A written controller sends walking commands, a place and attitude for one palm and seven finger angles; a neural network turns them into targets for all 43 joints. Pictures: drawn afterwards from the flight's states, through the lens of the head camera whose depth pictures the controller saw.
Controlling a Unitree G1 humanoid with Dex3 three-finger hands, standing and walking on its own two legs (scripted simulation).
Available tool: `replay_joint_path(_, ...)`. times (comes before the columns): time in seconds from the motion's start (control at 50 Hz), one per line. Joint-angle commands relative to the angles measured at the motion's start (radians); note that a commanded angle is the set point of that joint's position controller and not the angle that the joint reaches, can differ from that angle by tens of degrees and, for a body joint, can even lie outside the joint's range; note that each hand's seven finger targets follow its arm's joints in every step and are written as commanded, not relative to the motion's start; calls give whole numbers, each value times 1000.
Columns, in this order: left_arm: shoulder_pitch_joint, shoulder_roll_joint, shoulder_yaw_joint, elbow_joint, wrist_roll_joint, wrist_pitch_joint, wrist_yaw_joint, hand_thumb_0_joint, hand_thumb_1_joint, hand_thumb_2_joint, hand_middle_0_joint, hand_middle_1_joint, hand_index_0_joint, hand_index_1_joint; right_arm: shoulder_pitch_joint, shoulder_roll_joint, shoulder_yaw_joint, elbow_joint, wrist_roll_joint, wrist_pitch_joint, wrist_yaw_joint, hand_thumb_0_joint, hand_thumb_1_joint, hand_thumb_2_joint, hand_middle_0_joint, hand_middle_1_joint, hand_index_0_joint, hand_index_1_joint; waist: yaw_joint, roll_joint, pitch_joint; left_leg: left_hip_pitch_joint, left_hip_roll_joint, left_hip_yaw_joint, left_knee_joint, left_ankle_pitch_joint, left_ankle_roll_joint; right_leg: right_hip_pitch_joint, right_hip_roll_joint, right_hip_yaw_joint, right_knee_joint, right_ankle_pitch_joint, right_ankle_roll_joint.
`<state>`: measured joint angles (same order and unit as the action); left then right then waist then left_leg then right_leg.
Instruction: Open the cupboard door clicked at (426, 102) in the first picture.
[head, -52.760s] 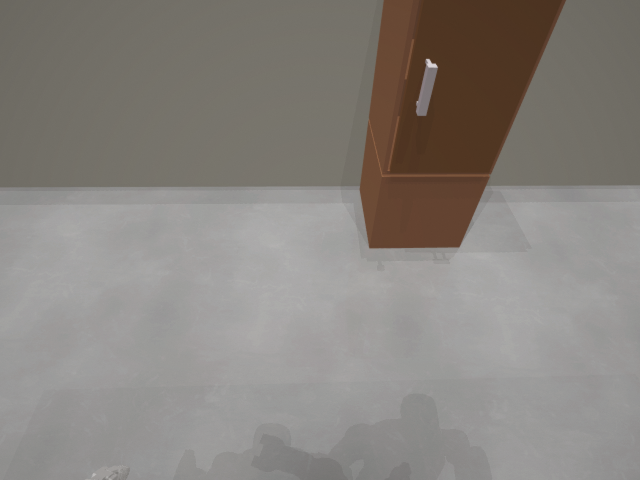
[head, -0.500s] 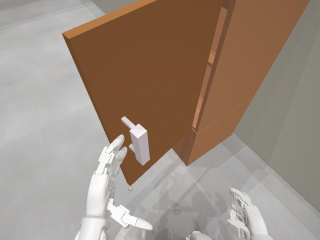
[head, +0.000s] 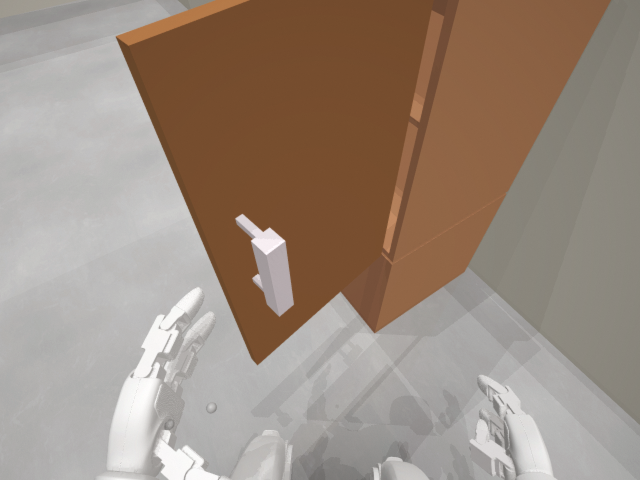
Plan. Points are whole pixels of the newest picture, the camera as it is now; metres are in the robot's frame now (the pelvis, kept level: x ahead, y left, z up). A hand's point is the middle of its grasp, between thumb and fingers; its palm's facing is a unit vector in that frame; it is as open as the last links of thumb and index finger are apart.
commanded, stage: draw the hand back to the body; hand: left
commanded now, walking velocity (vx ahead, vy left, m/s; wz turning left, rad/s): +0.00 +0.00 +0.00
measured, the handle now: (263, 265) +0.35 +0.10 +0.08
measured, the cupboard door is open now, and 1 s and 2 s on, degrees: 100 100 100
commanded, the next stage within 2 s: step back with the hand held close in 1.60 s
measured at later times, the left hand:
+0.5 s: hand (143, 376) +0.20 +0.17 +0.14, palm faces -0.01 -1.00 -0.06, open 16.3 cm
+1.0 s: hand out of the picture +0.23 +0.26 +0.22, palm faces +0.33 -0.86 -0.39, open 11.8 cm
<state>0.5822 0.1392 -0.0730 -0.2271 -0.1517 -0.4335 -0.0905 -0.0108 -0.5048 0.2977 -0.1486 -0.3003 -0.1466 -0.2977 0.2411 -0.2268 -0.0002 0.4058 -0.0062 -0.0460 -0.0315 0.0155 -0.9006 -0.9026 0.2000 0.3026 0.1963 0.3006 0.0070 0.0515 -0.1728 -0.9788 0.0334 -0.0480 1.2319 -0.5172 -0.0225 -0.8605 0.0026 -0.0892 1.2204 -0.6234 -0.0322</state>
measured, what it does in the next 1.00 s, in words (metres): rises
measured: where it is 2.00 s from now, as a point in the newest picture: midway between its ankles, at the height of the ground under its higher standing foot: outside the picture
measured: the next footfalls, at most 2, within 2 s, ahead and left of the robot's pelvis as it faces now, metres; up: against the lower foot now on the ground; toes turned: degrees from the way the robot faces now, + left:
none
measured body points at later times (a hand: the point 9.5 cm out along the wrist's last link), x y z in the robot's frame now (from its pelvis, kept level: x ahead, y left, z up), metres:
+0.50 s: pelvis +0.01 +0.01 +0.04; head +0.02 +0.00 +0.49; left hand +0.19 +0.22 +0.14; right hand +0.19 -0.22 -0.02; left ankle +0.04 +0.13 -0.63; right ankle -0.01 -0.10 -0.63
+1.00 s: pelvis +0.04 +0.04 +0.09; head +0.02 +0.02 +0.54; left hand +0.21 +0.30 +0.24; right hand +0.22 -0.18 +0.02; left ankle +0.04 +0.13 -0.63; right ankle -0.01 -0.10 -0.63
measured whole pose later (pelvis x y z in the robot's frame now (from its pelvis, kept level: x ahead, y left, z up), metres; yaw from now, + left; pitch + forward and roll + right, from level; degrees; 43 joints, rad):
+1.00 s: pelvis +0.04 +0.04 +0.09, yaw -1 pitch +1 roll -1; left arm 0.57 0.33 0.20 -0.46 -0.04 0.00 0.14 0.00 0.21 0.60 -0.18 -0.30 -0.18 -0.30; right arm 0.27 -0.22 0.07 0.51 0.01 -0.08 -0.11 0.02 -0.90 -0.90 0.20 0.30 0.20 0.30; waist 0.05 0.05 -0.08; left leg -0.34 0.00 0.03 0.67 -0.35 0.03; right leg -0.23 -0.02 -0.02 0.61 -0.40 0.03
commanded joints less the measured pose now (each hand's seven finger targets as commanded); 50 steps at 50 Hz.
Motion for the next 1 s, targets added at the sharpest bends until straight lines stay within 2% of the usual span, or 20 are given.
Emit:
replay_joint_path(0.0, -59, 43, -2, -225, -6, -28, -11, 0, -500, 300, -150, -300, -150, -300, -51, -93, -39, -173, 8, -70, -14, 0, -900, -900, 200, 300, 200, 300, -28, -49, -136, 158, -39, 18, -144, 104, 46, 35, 16, 85, -258, 176, 14)
replay_joint_path(0.04, -70, 113, 64, -302, -6, -12, 15, 0, -500, 300, -150, -300, -150, -300, -52, -92, -41, -188, 11, -67, -20, 0, -900, -900, 200, 300, 200, 300, -3, -38, -180, 186, -39, 22, -166, 114, 47, 82, 15, 97, -279, 164, 12)
replay_joint_path(0.12, -31, 164, 159, -338, -17, 44, 63, 0, -500, 300, -150, -300, -150, -300, -48, -78, -36, -189, 22, -53, -31, 0, -900, -900, 200, 300, 200, 300, 21, -50, -189, 237, -41, 31, -220, 141, 48, 170, 22, 91, -326, 189, 15)
replay_joint_path(0.14, -17, 130, 137, -321, -24, 61, 63, 0, -500, 300, -150, -300, -150, -300, -51, -72, -30, -191, 27, -52, -32, 0, -900, -900, 200, 300, 200, 300, 12, -51, -139, 238, -43, 36, -232, 127, 47, 164, 21, 90, -348, 177, 20)
replay_joint_path(0.2, -8, 114, 141, -280, -51, 98, 43, 0, -500, 300, -150, -300, -150, -300, -54, -78, -23, -175, 37, -59, -37, 0, -900, -900, 200, 300, 200, 300, -3, -64, -65, 248, -43, 35, -259, 98, 45, 164, 18, 96, -406, 129, 28)
replay_joint_path(0.22, -11, 101, 123, -262, -55, 110, 29, 0, -500, 300, -150, -300, -150, -300, -53, -86, -21, -173, 39, -63, -39, 0, -900, -900, 200, 300, 200, 300, -15, -94, -50, 256, -40, 29, -267, 96, 48, 168, 17, 94, -424, 116, 30)
replay_joint_path(0.28, -35, 112, 104, -285, -65, 129, -13, 0, -500, 300, -150, -300, -150, -300, -40, -100, -14, -168, 39, -83, -46, 0, -900, -900, 200, 300, 200, 300, -28, -70, -14, 291, -39, 18, -303, 91, 52, 166, 17, 80, -442, 123, 30)
replay_joint_path(0.32, -34, 154, 149, -282, -74, 137, -30, 0, -500, 300, -150, -300, -150, -300, -43, -103, -17, -157, 38, -92, -52, 0, -900, -900, 200, 300, 200, 300, -20, -74, -17, 306, -38, 15, -314, 112, 52, 193, 15, 85, -453, 148, 30)
replay_joint_path(0.42, 2, 215, 260, -362, -105, 125, -38, 0, -465, 315, -151, -300, -151, -300, -45, -91, -17, -150, 42, -104, -52, 0, -900, -900, 200, 300, 200, 300, 27, 4, -69, 389, -40, 19, -362, 214, 48, 267, 31, 38, -421, 302, 18)
replay_joint_path(0.5, 11, 203, 282, -374, -140, 136, -58, 0, -325, 375, -156, -300, -156, -300, -42, -90, -14, -141, 52, -113, -49, 0, -900, -900, 200, 300, 200, 300, 18, 21, -64, 438, -39, 19, -383, 263, 43, 290, 36, 22, -429, 382, 20)
replay_joint_path(0.52, 45, 377, 308, -421, 27, 208, 54, 0, -290, 390, -158, -300, -158, -300, -34, -95, -26, -145, 39, -93, -80, 0, -900, -900, 200, 300, 200, 300, 63, -3, -97, 479, -17, 42, -424, 283, 49, 323, 2, 90, -499, 396, 8)
replay_joint_path(0.54, 45, 276, 243, -481, 41, 247, 98, 0, -255, 405, -159, -300, -159, -300, -46, -79, -11, -160, 31, -89, -90, 0, -900, -900, 200, 300, 200, 300, 34, 25, -53, 505, -26, 51, -437, 301, 54, 322, -2, 82, -518, 417, 13)
replay_joint_path(0.56, 75, 251, 229, -466, 49, 276, 121, 0, -220, 420, -160, -300, -160, -300, -31, -77, -13, -150, 33, -85, -92, 0, -900, -900, 200, 300, 200, 300, 27, 8, -52, 523, -21, 45, -442, 319, 52, 322, -4, 70, -519, 431, 16)
replay_joint_path(0.58, 87, 224, 202, -459, 67, 301, 137, 0, -185, 435, -161, -300, -161, -300, -29, -78, -9, -142, 31, -78, -91, 0, -900, -900, 200, 300, 200, 300, 23, 43, -20, 534, -18, 48, -452, 335, 53, 332, -3, 62, -522, 438, 18)
replay_joint_path(0.62, 68, 247, 225, -442, 89, 336, 170, 0, -115, 465, -164, -300, -164, -300, -35, -83, -7, -127, 29, -70, -92, 0, -900, -900, 200, 300, 200, 300, 18, 1, 4, 558, -13, 43, -472, 362, 55, 355, 1, 56, -551, 461, 20)
replay_joint_path(0.66, 51, 270, 250, -439, 97, 354, 193, 0, -45, 495, -166, -300, -166, -300, -40, -88, -3, -125, 25, -61, -97, 0, -900, -900, 200, 300, 200, 300, 18, -50, 12, 584, -9, 39, -505, 362, 56, 386, 0, 46, -570, 463, 24)
replay_joint_path(0.7, 37, 296, 286, -440, 104, 361, 210, 0, 25, 525, -169, -300, -169, -300, -52, -88, 0, -122, 25, -59, -104, 0, -900, -900, 200, 300, 200, 300, 24, -63, 11, 618, -8, 43, -535, 354, 56, 412, -1, 45, -596, 453, 24)
replay_joint_path(0.82, -64, 346, 349, -486, 114, 360, 245, 0, 235, 615, -176, -300, -176, -300, -77, -93, 19, -89, 22, -85, -104, 0, -900, -900, 200, 300, 200, 300, 39, 36, 21, 706, -5, 31, -627, 373, 48, 502, -6, 43, -659, 437, 15)
replay_joint_path(0.84, -59, 329, 339, -481, 113, 360, 245, 0, 270, 630, -178, -300, -178, -300, -81, -88, 23, -83, 22, -90, -102, 0, -900, -900, 200, 300, 200, 300, 37, 44, 39, 718, -4, 28, -642, 383, 46, 505, -6, 41, -664, 437, 16)
replay_joint_path(0.98, -66, 347, 417, -429, 101, 361, 240, 0, 515, 735, -186, -300, -186, -300, -104, -97, 16, -38, 18, -104, -81, 0, -900, -900, 200, 300, 200, 300, 51, 0, 77, 781, 8, 30, -723, 489, 36, 605, 0, 37, -730, 513, 18)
